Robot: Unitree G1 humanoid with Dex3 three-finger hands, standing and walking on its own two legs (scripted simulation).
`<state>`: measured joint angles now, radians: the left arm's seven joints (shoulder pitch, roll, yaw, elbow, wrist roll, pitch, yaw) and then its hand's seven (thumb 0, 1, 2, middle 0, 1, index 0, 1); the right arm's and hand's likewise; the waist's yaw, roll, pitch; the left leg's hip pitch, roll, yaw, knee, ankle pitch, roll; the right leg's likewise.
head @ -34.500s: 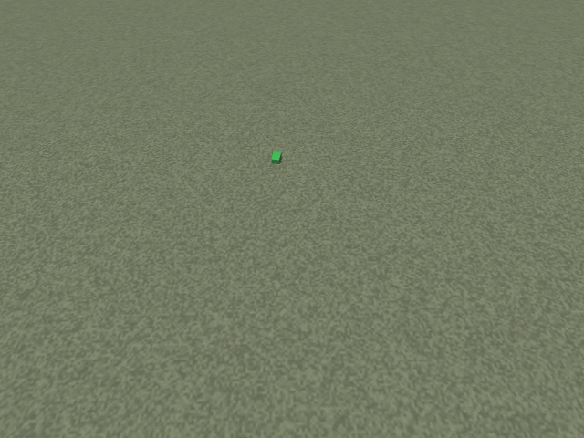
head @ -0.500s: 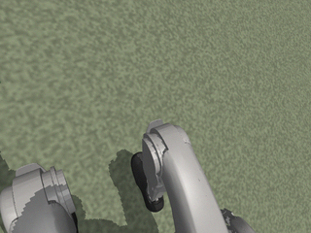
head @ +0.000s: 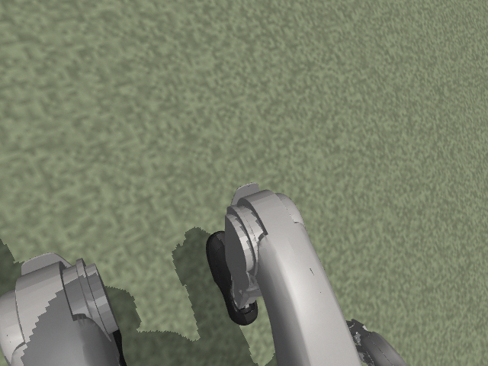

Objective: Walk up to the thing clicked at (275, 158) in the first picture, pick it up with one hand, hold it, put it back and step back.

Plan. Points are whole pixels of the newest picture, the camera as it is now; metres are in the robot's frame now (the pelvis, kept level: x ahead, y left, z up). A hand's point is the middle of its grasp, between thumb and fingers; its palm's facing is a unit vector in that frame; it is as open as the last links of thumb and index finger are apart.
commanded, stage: close in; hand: left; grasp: from above
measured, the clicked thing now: out of the picture +0.56 +0.27 -0.31
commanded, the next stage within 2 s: rest palm in 0.20 s
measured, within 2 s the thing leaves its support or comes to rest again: neither
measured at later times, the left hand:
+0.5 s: hand out of the picture +0.53 +0.27 -0.21, palm faces -0.48 -0.04 -0.88, open 11.6 cm
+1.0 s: hand out of the picture +0.53 +0.28 -0.25, palm faces -0.48 -0.05 -0.88, open 11.5 cm
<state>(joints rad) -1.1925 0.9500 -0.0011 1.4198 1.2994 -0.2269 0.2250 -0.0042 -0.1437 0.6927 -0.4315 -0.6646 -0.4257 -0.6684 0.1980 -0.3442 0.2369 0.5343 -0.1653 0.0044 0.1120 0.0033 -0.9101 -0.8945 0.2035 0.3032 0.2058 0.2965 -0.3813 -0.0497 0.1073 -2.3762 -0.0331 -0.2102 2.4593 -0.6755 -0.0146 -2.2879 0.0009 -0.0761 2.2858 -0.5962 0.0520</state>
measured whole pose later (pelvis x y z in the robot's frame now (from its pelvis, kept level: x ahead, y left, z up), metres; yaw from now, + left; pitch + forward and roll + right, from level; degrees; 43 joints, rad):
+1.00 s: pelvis +0.01 +0.01 -0.01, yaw -4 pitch +32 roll -16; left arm -1.22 1.08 0.05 1.64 1.36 -0.20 0.43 0.00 -0.07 0.63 -0.48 -0.56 -0.46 -0.57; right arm 0.17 -0.35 0.35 0.55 -0.22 -0.09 0.13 0.00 -0.91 -0.90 0.20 0.30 0.20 0.30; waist -0.47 -0.10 0.19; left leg -2.38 -0.01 -0.25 2.53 -0.73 0.01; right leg -2.28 0.02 -0.11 2.30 -0.61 0.06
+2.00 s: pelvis +0.00 +0.01 -0.01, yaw -5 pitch +31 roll -17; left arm -1.20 1.11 0.02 1.62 1.32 -0.22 0.46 0.00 0.16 0.44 -0.62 -0.46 -0.63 -0.46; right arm 0.15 -0.37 0.39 0.54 -0.24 -0.10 0.15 0.00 -0.90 -0.90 0.20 0.30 0.20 0.30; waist -0.47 -0.13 0.23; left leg -2.37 -0.01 -0.27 2.53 -0.73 0.01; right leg -2.26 0.02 -0.13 2.28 -0.60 0.07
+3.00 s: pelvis +0.00 +0.01 -0.01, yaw -5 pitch +30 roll -17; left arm -1.21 1.12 0.02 1.62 1.31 -0.22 0.47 0.00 0.54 0.00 -0.95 -0.09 -0.98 -0.04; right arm 0.13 -0.37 0.39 0.54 -0.24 -0.10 0.14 0.00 -0.90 -0.90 0.20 0.30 0.20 0.30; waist -0.47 -0.13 0.24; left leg -2.37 0.00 -0.27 2.53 -0.72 0.01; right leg -2.26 0.01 -0.14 2.28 -0.59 0.07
